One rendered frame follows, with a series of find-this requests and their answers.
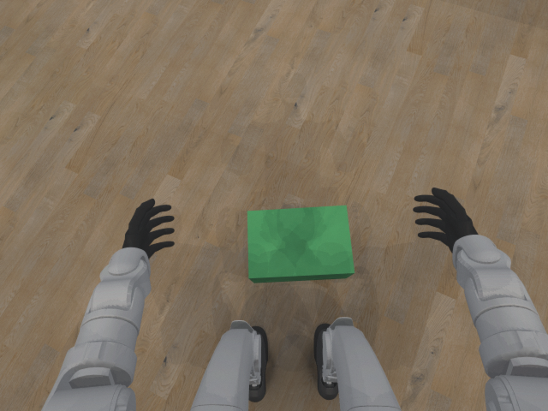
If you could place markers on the left robot hand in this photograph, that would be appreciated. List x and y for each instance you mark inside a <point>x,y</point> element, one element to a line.
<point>140,225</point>

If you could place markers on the robot left thigh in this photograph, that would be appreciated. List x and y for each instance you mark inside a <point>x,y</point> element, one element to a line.
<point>225,384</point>

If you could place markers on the robot left upper arm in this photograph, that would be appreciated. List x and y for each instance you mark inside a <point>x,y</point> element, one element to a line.
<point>115,397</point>

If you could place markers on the robot left foot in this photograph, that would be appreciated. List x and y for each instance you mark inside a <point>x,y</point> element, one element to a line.
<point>257,391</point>

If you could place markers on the robot right upper arm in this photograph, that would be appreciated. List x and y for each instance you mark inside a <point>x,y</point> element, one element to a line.
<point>516,393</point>

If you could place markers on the right robot hand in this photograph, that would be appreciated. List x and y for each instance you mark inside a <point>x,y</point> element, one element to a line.
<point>455,222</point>

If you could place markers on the left robot forearm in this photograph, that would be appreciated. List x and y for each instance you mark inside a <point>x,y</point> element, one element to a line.
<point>104,350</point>

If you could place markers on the carton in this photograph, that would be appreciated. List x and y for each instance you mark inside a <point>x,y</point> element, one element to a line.
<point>299,244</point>

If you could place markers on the right robot forearm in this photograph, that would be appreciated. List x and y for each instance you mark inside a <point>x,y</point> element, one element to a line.
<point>513,338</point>

